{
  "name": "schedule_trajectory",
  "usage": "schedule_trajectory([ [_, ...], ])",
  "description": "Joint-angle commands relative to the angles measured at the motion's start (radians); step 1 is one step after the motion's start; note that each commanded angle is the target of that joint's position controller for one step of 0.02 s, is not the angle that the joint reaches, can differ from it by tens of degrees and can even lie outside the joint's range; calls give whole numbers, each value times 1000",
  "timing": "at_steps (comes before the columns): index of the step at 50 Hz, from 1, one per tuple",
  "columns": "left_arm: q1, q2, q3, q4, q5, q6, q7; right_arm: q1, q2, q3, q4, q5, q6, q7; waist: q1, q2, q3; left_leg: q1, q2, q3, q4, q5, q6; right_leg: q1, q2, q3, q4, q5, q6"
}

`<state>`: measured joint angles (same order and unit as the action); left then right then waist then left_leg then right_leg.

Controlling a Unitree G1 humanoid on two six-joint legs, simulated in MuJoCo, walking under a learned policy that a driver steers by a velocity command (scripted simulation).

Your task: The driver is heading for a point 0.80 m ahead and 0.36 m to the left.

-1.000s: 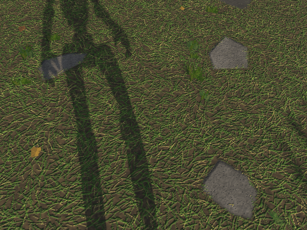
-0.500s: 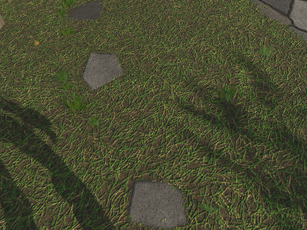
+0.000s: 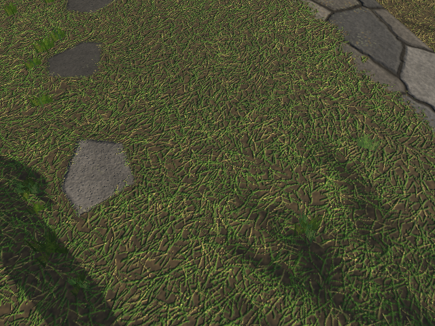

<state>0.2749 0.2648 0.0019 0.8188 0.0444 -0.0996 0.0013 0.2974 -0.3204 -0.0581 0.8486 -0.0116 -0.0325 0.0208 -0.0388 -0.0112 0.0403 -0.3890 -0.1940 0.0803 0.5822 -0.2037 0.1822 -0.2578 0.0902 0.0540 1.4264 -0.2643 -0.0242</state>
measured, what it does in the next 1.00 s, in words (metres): walks ahead, turning left: right foot, then left foot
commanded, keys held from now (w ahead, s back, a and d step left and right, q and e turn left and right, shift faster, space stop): w+q+shift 0.82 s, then shift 0.18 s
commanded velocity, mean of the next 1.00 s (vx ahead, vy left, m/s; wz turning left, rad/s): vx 0.94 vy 0.00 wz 0.85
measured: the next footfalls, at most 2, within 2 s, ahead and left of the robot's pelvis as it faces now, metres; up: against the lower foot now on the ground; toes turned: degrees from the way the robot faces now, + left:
right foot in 0.32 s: +0.53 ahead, -0.15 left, +0.00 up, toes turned +19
left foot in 0.76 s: +0.80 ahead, +0.21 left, +0.00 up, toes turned +44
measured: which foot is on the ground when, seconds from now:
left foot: down 0.00-0.30, up 0.32-0.74, down 0.76-1.00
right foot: up 0.00-0.30, down 0.32-0.76, up 0.78-1.00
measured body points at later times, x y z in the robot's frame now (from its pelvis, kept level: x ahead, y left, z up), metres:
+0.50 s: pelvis +0.47 -0.03 +0.02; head +0.49 -0.02 +0.47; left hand +0.41 +0.28 -0.08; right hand +0.71 -0.25 -0.08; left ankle +0.39 +0.05 -0.61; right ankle +0.49 -0.16 -0.71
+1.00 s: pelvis +0.83 +0.21 +0.02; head +0.87 +0.24 +0.47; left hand +0.78 +0.51 -0.06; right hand +1.07 +0.04 -0.11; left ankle +0.78 +0.18 -0.71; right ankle +1.07 +0.20 -0.65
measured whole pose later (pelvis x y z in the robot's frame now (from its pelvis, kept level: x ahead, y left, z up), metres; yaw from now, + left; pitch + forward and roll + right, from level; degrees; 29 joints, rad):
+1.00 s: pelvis +0.83 +0.21 +0.02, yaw +52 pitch +0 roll +1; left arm 0.09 0.25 -0.01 0.62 0.04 -0.06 0.00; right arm 0.38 -0.30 -0.05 0.83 -0.01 -0.04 0.01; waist -0.04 -0.02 0.10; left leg -0.12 -0.21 -0.06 0.40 -0.26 0.18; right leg -0.70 -0.14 0.06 0.93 -0.19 0.04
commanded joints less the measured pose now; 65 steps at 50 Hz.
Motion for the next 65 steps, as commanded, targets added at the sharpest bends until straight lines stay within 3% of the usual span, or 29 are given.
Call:
schedule_trajectory([
  [1,-91,113,0,-164,38,-16,-12,101,-59,-14,5,-4,-26,-18,55,-105,27,215,318,-650,-387,-148,172,-420,-127,89,-27,-35,14],
  [4,-154,82,-25,-222,47,26,-21,94,-110,-22,-3,6,-60,-11,88,-37,91,-10,244,-534,-452,-81,171,-376,-181,17,-275,-28,52],
  [7,-346,52,-46,-294,7,20,-37,105,-117,-36,-17,14,-67,-9,18,7,118,-127,180,-448,-497,65,103,-207,-172,-49,-646,241,82],
  [11,-394,69,-38,-310,-12,16,-26,180,-155,-57,-5,24,-61,-2,-56,51,24,128,204,-458,-387,410,35,-124,-109,-61,-851,382,61],
  [14,-222,154,3,-265,-12,0,0,174,-204,-70,-5,10,-55,-13,30,55,-137,279,204,-458,-53,717,-28,102,-49,-47,-944,186,32],
  [15,-41,195,25,-223,-11,-8,14,119,-218,-75,-20,10,-61,-8,139,53,-231,180,170,-445,168,640,-46,327,-102,-8,-935,141,12],
  [16,196,277,62,-187,12,-10,37,80,-130,-52,-52,9,-75,-8,232,-28,-370,30,130,-371,472,340,-44,568,-305,168,-915,-188,-22],
  [17,184,333,78,-179,49,-4,33,189,25,-8,-103,63,-72,-14,137,-327,-515,-290,46,-250,775,-330,-78,801,-616,705,-1064,-414,-133],
  [18,117,283,88,-177,23,12,27,116,-57,-7,-108,34,-51,-22,134,-256,-422,-409,147,-197,843,-217,-60,686,-570,779,-1138,-553,-138],
  [20,23,134,56,-162,17,14,16,-34,-91,-20,-113,0,-30,-4,126,-46,-161,-412,223,-163,764,-76,-71,417,-460,420,-1142,-233,-98],
  [24,98,55,38,-53,-16,-13,1,-132,6,4,-188,-21,23,41,62,-93,-36,-439,295,-146,741,-70,-83,252,-390,106,-1195,122,-49],
  [31,75,130,53,-3,-19,-41,1,-361,-10,40,-311,-22,30,86,22,-20,105,-288,252,42,296,217,-49,134,-288,-293,-1333,529,1],
  [34,143,223,71,2,-15,-26,19,-306,-39,36,-284,-20,27,78,-25,-81,35,-110,136,137,208,131,3,267,-317,-336,-1114,1271,35],
  [36,94,270,86,-20,-8,13,30,-40,-108,3,-200,-21,18,56,-166,-107,-108,193,86,99,178,69,45,244,-353,-308,-766,1345,17],
  [37,57,266,86,-42,-2,28,28,189,-158,-28,-121,-21,10,37,-251,-69,-203,484,77,22,100,67,83,98,-348,-292,-442,1189,5],
  [38,42,210,80,-59,3,30,8,171,-215,-65,-100,11,22,8,-196,126,-175,650,148,-142,32,-7,106,-177,-159,-288,-57,201,31],
  [39,150,127,52,-161,0,13,4,62,-345,-81,-159,-27,40,3,-27,264,-272,875,397,-654,-15,163,283,-545,-73,-169,295,-267,82],
  [40,35,180,49,-214,-12,-14,5,135,-326,-88,-187,-23,50,-13,-117,109,-384,910,451,-862,-217,-94,338,-659,-86,16,296,-187,72],
  [41,-19,186,43,-220,-14,-28,4,109,-271,-81,-160,-14,42,-26,-81,8,-208,737,446,-847,-325,-169,287,-681,-144,35,165,-132,61],
  [43,-1,161,33,-190,5,-6,9,8,-186,-51,-147,-8,8,-38,51,-89,-6,371,377,-623,-306,250,211,-514,-208,10,-17,-116,73],
  [45,56,144,33,-165,21,42,8,-29,-123,-23,-145,8,-23,-32,113,-121,22,137,325,-446,-297,669,175,-328,-239,-12,-157,-153,101],
  [50,-57,37,1,-197,-14,44,-6,0,-99,-22,-88,13,-46,-8,62,24,-49,71,140,-187,-253,843,27,-119,-143,-122,-668,298,45],
  [54,-104,71,13,-188,-13,33,-1,91,-94,-20,-42,15,-42,-20,2,55,-58,263,201,-244,-198,746,-37,-76,-79,-106,-868,453,-1],
  [56,75,118,34,-122,-4,15,6,43,-133,-32,-44,4,-34,-35,97,75,-92,322,221,-260,-7,792,-75,52,-66,-72,-928,436,-26],
  [57,176,148,44,-82,0,-2,9,25,-129,-32,-50,9,-32,-37,151,32,-114,305,172,-234,183,664,-97,152,-112,-52,-1000,632,-34],
  [59,205,221,63,-94,-11,5,-2,335,-9,-10,-39,52,-23,-47,40,-309,-451,-10,-54,-209,796,-457,-159,542,-568,481,-883,1485,-309],
  [60,127,172,58,-128,-38,24,-7,305,-66,-12,-2,9,-7,-52,37,-117,-428,-24,6,-280,838,-354,-160,424,-521,474,-954,1218,-299],
  [62,-23,56,24,-133,-39,42,4,114,-70,-9,-34,-13,16,-39,24,2,-202,-57,87,-236,727,-281,-176,165,-407,292,-1052,752,-230],
  [65,-14,73,22,-87,-25,50,6,122,-18,6,-21,-21,69,-22,0,-64,-136,91,109,-182,573,-227,-186,-48,-318,150,-1144,553,-175],
])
